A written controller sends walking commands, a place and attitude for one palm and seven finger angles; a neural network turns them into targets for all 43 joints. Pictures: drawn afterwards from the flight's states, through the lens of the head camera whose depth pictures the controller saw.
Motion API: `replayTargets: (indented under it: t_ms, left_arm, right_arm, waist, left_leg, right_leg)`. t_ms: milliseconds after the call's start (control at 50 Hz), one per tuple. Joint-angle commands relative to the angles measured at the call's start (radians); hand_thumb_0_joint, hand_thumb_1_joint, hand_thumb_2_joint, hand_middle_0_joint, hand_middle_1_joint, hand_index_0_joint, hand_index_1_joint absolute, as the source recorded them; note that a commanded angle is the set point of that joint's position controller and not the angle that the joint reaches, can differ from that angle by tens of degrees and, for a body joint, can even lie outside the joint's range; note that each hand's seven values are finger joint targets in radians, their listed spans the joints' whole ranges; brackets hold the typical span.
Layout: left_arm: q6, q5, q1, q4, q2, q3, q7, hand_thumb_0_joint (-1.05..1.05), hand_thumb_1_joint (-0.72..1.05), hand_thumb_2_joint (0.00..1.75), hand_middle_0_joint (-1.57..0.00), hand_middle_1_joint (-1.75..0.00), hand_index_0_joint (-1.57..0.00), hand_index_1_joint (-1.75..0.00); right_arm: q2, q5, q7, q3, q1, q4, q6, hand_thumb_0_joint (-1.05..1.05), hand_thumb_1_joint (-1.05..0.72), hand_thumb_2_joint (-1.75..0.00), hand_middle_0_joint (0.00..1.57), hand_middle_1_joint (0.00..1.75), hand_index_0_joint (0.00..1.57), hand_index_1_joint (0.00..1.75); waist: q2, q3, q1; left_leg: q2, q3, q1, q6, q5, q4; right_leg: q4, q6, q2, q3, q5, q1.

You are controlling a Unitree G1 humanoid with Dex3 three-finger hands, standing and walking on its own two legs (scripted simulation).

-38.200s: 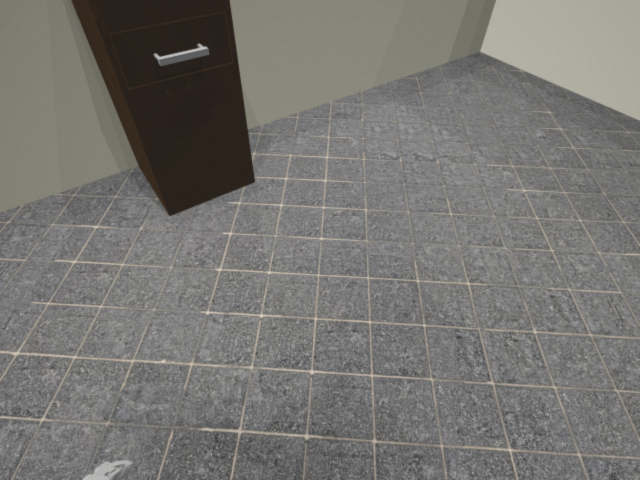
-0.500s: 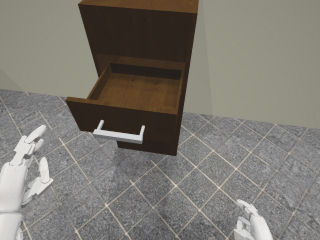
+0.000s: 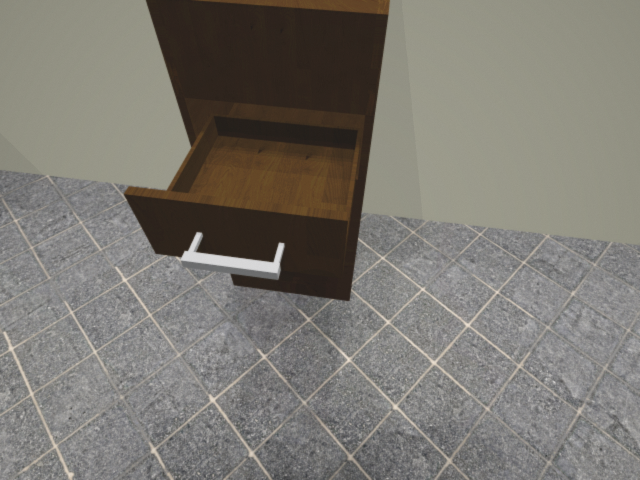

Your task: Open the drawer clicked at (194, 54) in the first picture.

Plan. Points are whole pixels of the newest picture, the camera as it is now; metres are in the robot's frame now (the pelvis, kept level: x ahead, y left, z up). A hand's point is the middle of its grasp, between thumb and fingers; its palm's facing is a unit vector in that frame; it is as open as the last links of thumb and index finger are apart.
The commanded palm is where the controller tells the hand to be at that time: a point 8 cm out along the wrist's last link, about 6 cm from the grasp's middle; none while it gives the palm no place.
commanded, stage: let the arm hang, fingers relaxed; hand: left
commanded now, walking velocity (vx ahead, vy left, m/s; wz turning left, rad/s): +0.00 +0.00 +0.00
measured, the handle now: (234, 254) +0.48 +0.19 -0.09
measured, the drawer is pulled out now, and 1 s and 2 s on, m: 0.30 0.30 0.30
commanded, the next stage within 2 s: look to check the result in 0.54 s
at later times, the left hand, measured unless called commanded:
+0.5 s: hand out of the picture -0.01 +0.15 -0.18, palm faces +0.02 -0.98 -0.18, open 7.4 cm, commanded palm none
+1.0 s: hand out of the picture -0.02 +0.13 -0.17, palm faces +0.04 -0.99 -0.17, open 7.4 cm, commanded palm none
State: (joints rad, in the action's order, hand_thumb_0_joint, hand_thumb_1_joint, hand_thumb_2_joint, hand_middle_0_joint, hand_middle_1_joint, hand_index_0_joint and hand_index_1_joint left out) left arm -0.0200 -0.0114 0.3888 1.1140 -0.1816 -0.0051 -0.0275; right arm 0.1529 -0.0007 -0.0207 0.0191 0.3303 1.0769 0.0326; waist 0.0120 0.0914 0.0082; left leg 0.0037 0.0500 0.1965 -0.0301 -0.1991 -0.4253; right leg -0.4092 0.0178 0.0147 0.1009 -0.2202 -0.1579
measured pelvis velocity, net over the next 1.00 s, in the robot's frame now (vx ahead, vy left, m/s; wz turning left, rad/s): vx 0.01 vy -0.02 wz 0.00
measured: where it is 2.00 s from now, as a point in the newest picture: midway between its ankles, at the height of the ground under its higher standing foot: outside the picture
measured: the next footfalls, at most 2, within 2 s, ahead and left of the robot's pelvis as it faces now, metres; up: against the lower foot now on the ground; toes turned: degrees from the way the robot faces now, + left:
none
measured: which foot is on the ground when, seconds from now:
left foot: down 0.00-1.00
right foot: down 0.00-1.00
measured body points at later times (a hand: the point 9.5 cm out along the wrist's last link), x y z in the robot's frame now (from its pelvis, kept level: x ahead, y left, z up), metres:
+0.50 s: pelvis +0.00 -0.01 +0.00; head +0.01 -0.02 +0.45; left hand -0.01 +0.20 -0.16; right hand -0.03 -0.20 -0.17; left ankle +0.02 +0.10 -0.74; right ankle +0.00 -0.11 -0.74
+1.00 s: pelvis +0.01 -0.02 +0.00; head +0.03 -0.03 +0.45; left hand -0.02 +0.18 -0.16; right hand -0.02 -0.22 -0.17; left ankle +0.02 +0.10 -0.74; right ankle +0.00 -0.11 -0.74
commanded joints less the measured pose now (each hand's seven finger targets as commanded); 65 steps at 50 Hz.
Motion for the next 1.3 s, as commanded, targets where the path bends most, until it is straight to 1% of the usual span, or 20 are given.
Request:
replayTargets:
  t_ms: [0,180,220,260,360,400,500,600,640,740,780,840,920,960,1040,1060,1160,1180,1240,1280]
  left_arm:
    - [0.025,0.005,0.037,-0.015,-0.071,0.008,-0.010,0.00,0.90,0.90,-0.20,-0.30,-0.20,-0.30]
    - [0.026,0.003,0.046,0.011,-0.046,0.013,-0.018,0.00,0.90,0.90,-0.20,-0.30,-0.20,-0.30]
    - [0.025,0.003,0.038,0.012,-0.038,0.014,-0.019,0.00,0.90,0.90,-0.20,-0.30,-0.20,-0.30]
    - [0.026,0.003,0.035,0.009,-0.033,0.017,-0.019,0.00,0.90,0.90,-0.20,-0.30,-0.20,-0.30]
    - [0.028,0.001,0.021,0.002,-0.024,0.021,-0.020,0.00,0.90,0.90,-0.20,-0.30,-0.20,-0.30]
    - [0.030,0.002,0.021,0.007,-0.022,0.022,-0.019,0.00,0.90,0.90,-0.20,-0.30,-0.20,-0.30]
    - [0.032,0.002,0.022,0.004,-0.019,0.022,-0.019,0.00,0.90,0.90,-0.20,-0.30,-0.20,-0.30]
    - [0.032,0.003,0.019,0.004,-0.019,0.023,-0.019,0.00,0.90,0.90,-0.20,-0.30,-0.20,-0.30]
    - [0.034,0.003,0.020,0.004,-0.018,0.023,-0.019,0.00,0.90,0.90,-0.20,-0.30,-0.20,-0.30]
    - [0.033,0.004,0.024,0.010,-0.014,0.023,-0.018,0.00,0.90,0.90,-0.20,-0.30,-0.20,-0.30]
    - [0.035,0.004,0.028,0.012,-0.014,0.023,-0.019,0.00,0.90,0.90,-0.20,-0.30,-0.20,-0.30]
    - [0.034,0.004,0.023,0.014,-0.010,0.023,-0.019,0.00,0.90,0.90,-0.20,-0.30,-0.20,-0.30]
    - [0.033,0.004,0.019,0.014,-0.010,0.023,-0.019,0.00,0.90,0.90,-0.20,-0.30,-0.20,-0.30]
    - [0.032,0.004,0.017,0.017,-0.010,0.023,-0.018,0.00,0.90,0.90,-0.20,-0.30,-0.20,-0.30]
    - [0.033,0.004,0.014,0.014,-0.010,0.025,-0.019,0.00,0.90,0.90,-0.20,-0.30,-0.20,-0.30]
    - [0.034,0.004,0.016,0.015,-0.014,0.026,-0.019,0.00,0.90,0.90,-0.20,-0.30,-0.20,-0.30]
    - [0.035,0.004,0.012,0.012,-0.013,0.026,-0.018,0.00,0.90,0.90,-0.20,-0.30,-0.20,-0.30]
    - [0.035,0.003,0.016,0.012,-0.013,0.028,-0.019,0.00,0.90,0.90,-0.20,-0.30,-0.20,-0.30]
    - [0.035,0.004,0.009,0.011,-0.016,0.028,-0.018,0.00,0.90,0.90,-0.20,-0.30,-0.20,-0.30]
    - [0.036,0.003,0.012,0.011,-0.012,0.028,-0.019,0.00,0.90,0.90,-0.20,-0.30,-0.20,-0.30]
  right_arm:
    - [0.074,-0.003,-0.011,-0.019,0.066,-0.006,-0.025,0.00,-0.90,-0.90,0.20,0.30,0.20,0.30]
    - [0.036,-0.006,-0.013,-0.017,0.102,0.034,-0.024,0.00,-0.90,-0.90,0.20,0.30,0.20,0.30]
    - [0.029,-0.010,-0.014,-0.018,0.103,0.040,-0.023,0.00,-0.90,-0.90,0.20,0.30,0.20,0.30]
    - [0.020,-0.010,-0.015,-0.018,0.107,0.040,-0.026,0.00,-0.90,-0.90,0.20,0.30,0.20,0.30]
    - [0.008,-0.010,-0.016,-0.020,0.108,0.042,-0.026,0.00,-0.90,-0.90,0.20,0.30,0.20,0.30]
    - [0.004,-0.011,-0.017,-0.021,0.111,0.041,-0.026,0.00,-0.90,-0.90,0.20,0.30,0.20,0.30]
    - [0.005,-0.010,-0.018,-0.023,0.106,0.038,-0.024,0.00,-0.90,-0.90,0.20,0.30,0.20,0.30]
    - [0.006,-0.010,-0.019,-0.023,0.104,0.040,-0.023,0.00,-0.90,-0.90,0.20,0.30,0.20,0.30]
    - [0.009,-0.010,-0.019,-0.023,0.107,0.041,-0.024,0.00,-0.90,-0.90,0.20,0.30,0.20,0.30]
    - [0.010,-0.010,-0.022,-0.022,0.102,0.040,-0.026,0.00,-0.90,-0.90,0.20,0.30,0.20,0.30]
    - [0.013,-0.007,-0.022,-0.023,0.099,0.036,-0.027,0.00,-0.90,-0.90,0.20,0.30,0.20,0.30]
    - [0.016,-0.010,-0.024,-0.021,0.096,0.040,-0.028,0.00,-0.90,-0.90,0.20,0.30,0.20,0.30]
    - [0.018,-0.009,-0.024,-0.021,0.091,0.040,-0.027,0.00,-0.90,-0.90,0.20,0.30,0.20,0.30]
    - [0.018,-0.010,-0.024,-0.022,0.088,0.041,-0.026,0.00,-0.90,-0.90,0.20,0.30,0.20,0.30]
    - [0.018,-0.011,-0.023,-0.023,0.085,0.041,-0.026,0.00,-0.90,-0.90,0.20,0.30,0.20,0.30]
    - [0.017,-0.011,-0.023,-0.023,0.085,0.041,-0.026,0.00,-0.90,-0.90,0.20,0.30,0.20,0.30]
    - [0.015,-0.012,-0.022,-0.024,0.080,0.042,-0.025,0.00,-0.90,-0.90,0.20,0.30,0.20,0.30]
    - [0.015,-0.010,-0.022,-0.024,0.076,0.039,-0.024,0.00,-0.90,-0.90,0.20,0.30,0.20,0.30]
    - [0.015,-0.012,-0.022,-0.024,0.077,0.043,-0.025,0.00,-0.90,-0.90,0.20,0.30,0.20,0.30]
    - [0.017,-0.011,-0.023,-0.025,0.077,0.041,-0.024,0.00,-0.90,-0.90,0.20,0.30,0.20,0.30]
  waist:
    - [-0.028,0.021,-0.014]
    - [-0.021,0.034,-0.013]
    - [-0.009,0.057,-0.015]
    - [0.007,0.047,-0.013]
    - [-0.003,0.070,-0.016]
    - [0.000,0.054,-0.016]
    - [-0.015,0.045,-0.018]
    - [0.002,0.047,-0.021]
    - [-0.020,0.035,-0.022]
    - [0.014,0.022,-0.021]
    - [-0.024,0.008,-0.019]
    - [0.008,0.025,-0.020]
    - [-0.012,0.035,-0.020]
    - [-0.001,0.043,-0.020]
    - [-0.005,0.031,-0.019]
    - [-0.021,0.028,-0.018]
    - [-0.009,0.035,-0.019]
    - [-0.026,0.039,-0.016]
    - [-0.001,0.033,-0.017]
    - [-0.013,0.031,-0.018]
  left_leg:
    - [-0.102,-0.110,-0.020,-0.021,-0.004,0.104]
    - [-0.096,-0.104,0.001,-0.019,-0.016,0.110]
    - [-0.094,-0.104,0.014,-0.018,-0.029,0.113]
    - [-0.093,-0.105,0.010,-0.018,-0.016,0.114]
    - [-0.091,-0.099,0.024,-0.015,-0.010,0.106]
    - [-0.094,-0.094,0.008,-0.016,0.016,0.101]
    - [-0.093,-0.085,-0.005,-0.013,0.030,0.083]
    - [-0.093,-0.083,-0.011,-0.010,0.037,0.077]
    - [-0.094,-0.086,-0.015,-0.011,0.052,0.075]
    - [-0.097,-0.087,-0.031,-0.011,0.068,0.075]
    - [-0.101,-0.087,-0.042,-0.012,0.091,0.072]
    - [-0.100,-0.085,-0.033,-0.011,0.089,0.077]
    - [-0.101,-0.088,-0.028,-0.010,0.083,0.078]
    - [-0.099,-0.087,-0.024,-0.009,0.071,0.081]
    - [-0.098,-0.088,-0.029,-0.010,0.074,0.080]
    - [-0.097,-0.088,-0.029,-0.009,0.073,0.079]
    - [-0.095,-0.084,-0.028,-0.007,0.083,0.076]
    - [-0.097,-0.084,-0.032,-0.008,0.087,0.074]
    - [-0.095,-0.082,-0.031,-0.005,0.086,0.074]
    - [-0.097,-0.084,-0.038,-0.007,0.093,0.072]
  right_leg:
    - [0.105,0.032,0.091,-0.104,-0.033,-0.073]
    - [0.092,0.033,0.086,-0.105,-0.047,-0.074]
    - [0.092,0.033,0.085,-0.108,-0.057,-0.083]
    - [0.087,0.033,0.083,-0.108,-0.038,-0.073]
    - [0.097,0.035,0.086,-0.112,-0.037,-0.078]
    - [0.095,0.034,0.086,-0.110,-0.015,-0.071]
    - [0.107,0.035,0.092,-0.113,-0.010,-0.073]
    - [0.114,0.037,0.093,-0.114,-0.013,-0.075]
    - [0.113,0.037,0.093,-0.115,0.002,-0.062]
    - [0.108,0.039,0.090,-0.114,0.023,-0.057]
    - [0.105,0.037,0.090,-0.109,0.050,-0.049]
    - [0.106,0.038,0.091,-0.113,0.052,-0.048]
    - [0.110,0.037,0.089,-0.107,0.039,-0.050]
    - [0.112,0.038,0.089,-0.108,0.021,-0.054]
    - [0.114,0.038,0.089,-0.110,0.022,-0.047]
    - [0.117,0.038,0.092,-0.110,0.019,-0.044]
    - [0.120,0.038,0.093,-0.111,0.030,-0.046]
    - [0.121,0.038,0.093,-0.104,0.031,-0.055]
    - [0.121,0.038,0.095,-0.109,0.034,-0.043]
    - [0.120,0.039,0.091,-0.107,0.042,-0.049]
